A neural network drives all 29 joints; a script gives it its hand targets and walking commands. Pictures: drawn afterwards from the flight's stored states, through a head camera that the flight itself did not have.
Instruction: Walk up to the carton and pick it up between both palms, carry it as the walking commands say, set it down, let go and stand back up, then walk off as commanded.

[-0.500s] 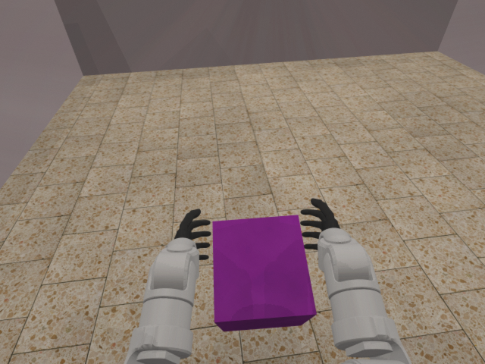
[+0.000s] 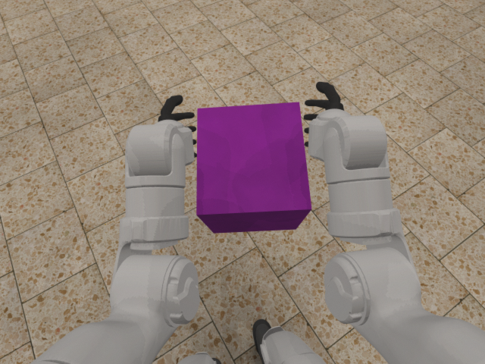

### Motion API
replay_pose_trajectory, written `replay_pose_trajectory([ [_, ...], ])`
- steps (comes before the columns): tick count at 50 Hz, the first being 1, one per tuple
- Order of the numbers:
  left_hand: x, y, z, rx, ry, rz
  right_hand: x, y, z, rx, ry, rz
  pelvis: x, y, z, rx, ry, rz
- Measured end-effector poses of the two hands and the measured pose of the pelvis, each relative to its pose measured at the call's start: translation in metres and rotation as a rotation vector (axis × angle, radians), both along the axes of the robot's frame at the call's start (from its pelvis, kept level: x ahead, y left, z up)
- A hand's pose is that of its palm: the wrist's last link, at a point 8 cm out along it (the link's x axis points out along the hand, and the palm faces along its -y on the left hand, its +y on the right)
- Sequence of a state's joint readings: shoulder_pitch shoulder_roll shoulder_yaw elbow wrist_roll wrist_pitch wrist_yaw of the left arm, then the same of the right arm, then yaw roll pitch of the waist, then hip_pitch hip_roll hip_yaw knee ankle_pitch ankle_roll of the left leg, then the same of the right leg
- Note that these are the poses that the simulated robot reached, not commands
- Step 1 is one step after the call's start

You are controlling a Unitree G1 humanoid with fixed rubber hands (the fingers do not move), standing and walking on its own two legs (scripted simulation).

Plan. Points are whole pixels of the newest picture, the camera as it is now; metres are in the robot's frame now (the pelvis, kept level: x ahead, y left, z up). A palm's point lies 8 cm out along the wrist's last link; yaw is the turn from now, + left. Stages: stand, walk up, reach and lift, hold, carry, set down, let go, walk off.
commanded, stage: carry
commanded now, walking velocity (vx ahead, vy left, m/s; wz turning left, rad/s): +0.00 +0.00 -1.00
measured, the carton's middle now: (251, 175) +0.41 -0.01 +0.01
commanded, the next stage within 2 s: none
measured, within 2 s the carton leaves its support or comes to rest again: neither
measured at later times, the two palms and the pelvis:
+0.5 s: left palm (309, 138) +0.44 -0.10 +0.07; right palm (468, 189) +0.33 -0.31 +0.09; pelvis +0.02 -0.01 -0.01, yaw -26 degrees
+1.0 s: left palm (449, 182) +0.33 -0.28 +0.10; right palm out of the picture +0.14 -0.41 +0.10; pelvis +0.02 -0.01 +0.00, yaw -55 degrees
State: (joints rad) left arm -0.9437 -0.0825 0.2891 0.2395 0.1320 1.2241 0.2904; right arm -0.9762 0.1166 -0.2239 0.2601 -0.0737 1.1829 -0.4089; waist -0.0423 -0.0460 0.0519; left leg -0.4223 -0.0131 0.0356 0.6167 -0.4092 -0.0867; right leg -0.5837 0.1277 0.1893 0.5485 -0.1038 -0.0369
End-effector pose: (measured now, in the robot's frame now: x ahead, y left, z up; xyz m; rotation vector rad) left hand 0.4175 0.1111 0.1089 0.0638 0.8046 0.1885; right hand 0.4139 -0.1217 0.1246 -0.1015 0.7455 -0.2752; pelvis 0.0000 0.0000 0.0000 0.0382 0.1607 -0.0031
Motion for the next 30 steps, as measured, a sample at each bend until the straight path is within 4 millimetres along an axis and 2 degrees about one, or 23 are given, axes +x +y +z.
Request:
replay_pose_trajectory([
  [5,0.002,-0.009,-0.007,-0.016,0.038,-0.035,-0.008,-0.008,-0.004,-0.004,0.037,-0.048,-0.001,0.002,0.003,-0.041,-0.013,-0.085],
  [9,0.002,-0.032,-0.009,0.013,0.07,-0.068,-0.019,-0.031,-0.016,0.04,0.068,-0.101,0.006,-0.004,0.006,-0.077,-0.023,-0.157],
  [12,0.01,-0.061,-0.009,0.034,0.055,-0.111,-0.026,-0.059,-0.025,0.073,0.052,-0.157,0.013,-0.014,-0.001,-0.089,-0.032,-0.214],
  [15,0.021,-0.101,-0.011,0.053,0.023,-0.171,-0.032,-0.094,-0.035,0.088,0.02,-0.213,0.018,-0.027,-0.014,-0.1,-0.033,-0.254],
  [21,0.019,-0.176,-0.029,0.058,0.059,-0.332,-0.064,-0.16,-0.047,0.105,0.05,-0.387,0.017,-0.023,-0.007,-0.059,-0.023,-0.348],
  [26,0.019,-0.221,-0.035,-0.017,0.046,-0.464,-0.091,-0.192,-0.036,0.065,0.021,-0.55,0.018,-0.009,-0.007,-0.051,-0.011,-0.461],
  [30,0.019,-0.242,-0.033,-0.056,0.025,-0.535,-0.108,-0.201,-0.029,0.033,-0.006,-0.625,0.021,0.0,-0.01,-0.049,-0.011,-0.565],
])
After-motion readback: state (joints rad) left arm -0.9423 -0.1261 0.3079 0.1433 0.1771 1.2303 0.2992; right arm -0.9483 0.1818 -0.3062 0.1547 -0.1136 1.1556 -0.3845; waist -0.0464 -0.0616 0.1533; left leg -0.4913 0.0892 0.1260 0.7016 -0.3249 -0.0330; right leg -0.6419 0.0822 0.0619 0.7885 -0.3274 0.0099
